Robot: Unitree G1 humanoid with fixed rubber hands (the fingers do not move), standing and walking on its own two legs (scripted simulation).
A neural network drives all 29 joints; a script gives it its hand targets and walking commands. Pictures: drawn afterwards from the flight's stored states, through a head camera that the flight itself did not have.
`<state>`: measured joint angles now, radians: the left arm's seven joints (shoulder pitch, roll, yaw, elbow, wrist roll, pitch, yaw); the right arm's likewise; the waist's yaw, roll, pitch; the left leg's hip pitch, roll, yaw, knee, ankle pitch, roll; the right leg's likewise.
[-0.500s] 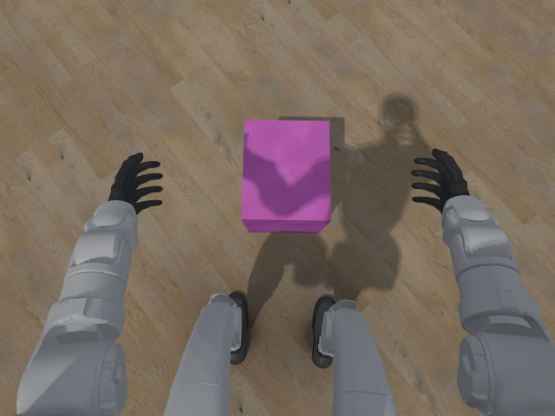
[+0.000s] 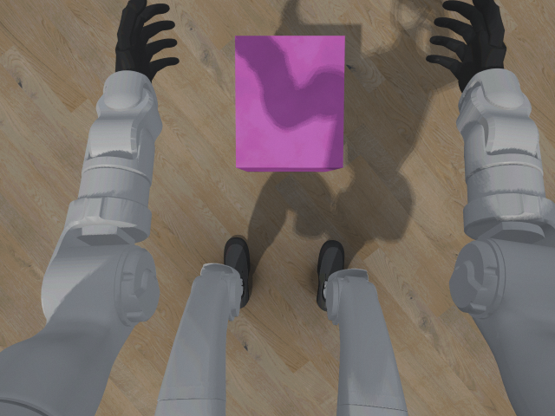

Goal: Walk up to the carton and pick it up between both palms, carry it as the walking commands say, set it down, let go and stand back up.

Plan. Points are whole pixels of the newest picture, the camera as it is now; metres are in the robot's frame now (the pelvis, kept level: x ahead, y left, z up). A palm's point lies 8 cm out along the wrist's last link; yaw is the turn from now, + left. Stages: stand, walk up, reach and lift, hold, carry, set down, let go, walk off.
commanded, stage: reach and lift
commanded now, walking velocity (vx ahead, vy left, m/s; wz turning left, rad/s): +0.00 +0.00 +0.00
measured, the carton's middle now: (288, 115) +0.54 +0.00 -0.54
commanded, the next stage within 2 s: none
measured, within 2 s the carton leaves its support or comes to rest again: neither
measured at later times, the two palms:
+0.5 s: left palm (166, 81) +0.52 +0.19 -0.20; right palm (436, 82) +0.53 -0.21 -0.20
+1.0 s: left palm (199, 111) +0.51 +0.18 -0.37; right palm (387, 110) +0.53 -0.19 -0.36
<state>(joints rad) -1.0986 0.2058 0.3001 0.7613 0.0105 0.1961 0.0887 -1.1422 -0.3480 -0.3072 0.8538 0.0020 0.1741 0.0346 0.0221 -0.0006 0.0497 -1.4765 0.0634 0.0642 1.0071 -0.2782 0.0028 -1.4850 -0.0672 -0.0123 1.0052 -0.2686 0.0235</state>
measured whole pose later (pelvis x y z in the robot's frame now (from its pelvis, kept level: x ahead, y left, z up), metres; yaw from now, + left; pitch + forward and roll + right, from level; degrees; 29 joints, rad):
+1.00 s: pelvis -0.06 -0.01 -0.21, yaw +1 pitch +31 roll -1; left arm -1.53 0.39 0.09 0.96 -0.25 0.22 0.20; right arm -1.58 -0.44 -0.09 1.01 0.24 0.20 -0.14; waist 0.00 0.02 0.52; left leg -1.96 0.04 -0.03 1.94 -0.52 -0.02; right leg -1.95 -0.05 0.03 1.94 -0.53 0.04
